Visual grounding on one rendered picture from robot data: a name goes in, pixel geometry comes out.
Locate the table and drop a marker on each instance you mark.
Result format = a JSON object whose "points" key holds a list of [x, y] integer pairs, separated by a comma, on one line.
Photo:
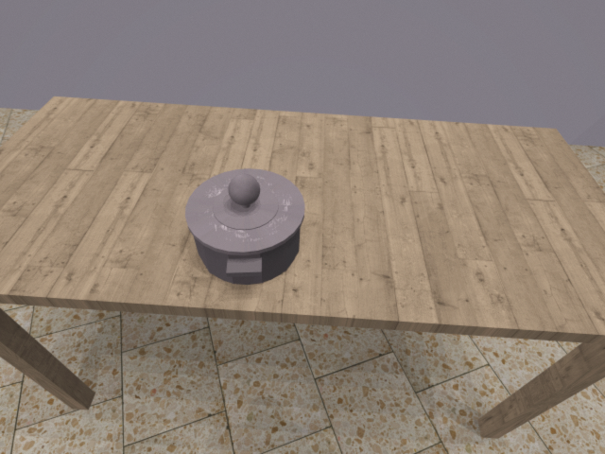
{"points": [[412, 225]]}

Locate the lid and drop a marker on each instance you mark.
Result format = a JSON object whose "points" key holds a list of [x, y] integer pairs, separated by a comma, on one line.
{"points": [[224, 226]]}

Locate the pot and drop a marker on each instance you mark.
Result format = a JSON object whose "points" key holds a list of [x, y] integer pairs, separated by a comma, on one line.
{"points": [[253, 268]]}

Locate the knob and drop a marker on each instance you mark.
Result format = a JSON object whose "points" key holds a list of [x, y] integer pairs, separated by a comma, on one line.
{"points": [[244, 189]]}

